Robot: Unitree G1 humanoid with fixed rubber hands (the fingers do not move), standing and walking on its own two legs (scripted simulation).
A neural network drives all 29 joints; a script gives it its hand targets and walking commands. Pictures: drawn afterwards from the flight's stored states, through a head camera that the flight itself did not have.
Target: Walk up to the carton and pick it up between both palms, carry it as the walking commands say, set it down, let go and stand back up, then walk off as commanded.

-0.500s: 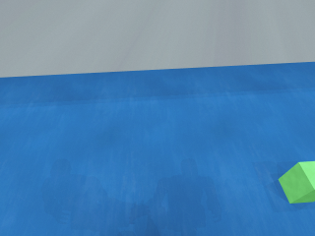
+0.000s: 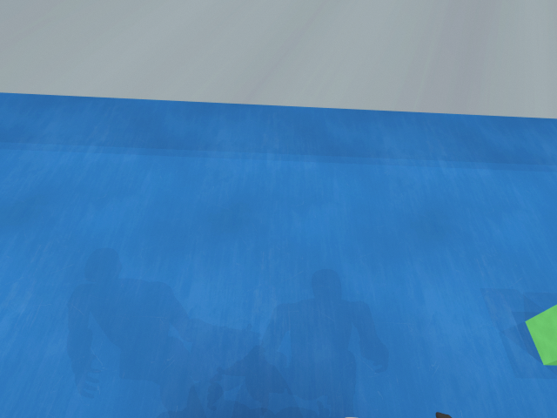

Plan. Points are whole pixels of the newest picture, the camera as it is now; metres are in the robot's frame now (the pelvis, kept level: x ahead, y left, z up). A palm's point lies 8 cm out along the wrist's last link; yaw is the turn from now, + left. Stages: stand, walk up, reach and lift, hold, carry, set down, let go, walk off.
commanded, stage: walk off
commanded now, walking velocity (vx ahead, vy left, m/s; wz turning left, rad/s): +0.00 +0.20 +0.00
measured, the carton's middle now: out of the picture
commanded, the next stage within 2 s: stand in 0.44 s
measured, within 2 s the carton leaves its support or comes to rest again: neither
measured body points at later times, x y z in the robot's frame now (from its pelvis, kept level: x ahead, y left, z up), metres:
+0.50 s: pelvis -0.01 +0.10 +0.02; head +0.01 +0.07 +0.46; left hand +0.01 +0.36 -0.11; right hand +0.02 -0.15 -0.15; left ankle -0.02 +0.24 -0.65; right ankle -0.02 +0.00 -0.73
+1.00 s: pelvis -0.01 +0.20 +0.01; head -0.01 +0.20 +0.46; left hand +0.01 +0.43 -0.15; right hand +0.03 -0.03 -0.14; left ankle -0.01 +0.30 -0.73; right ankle -0.03 +0.08 -0.73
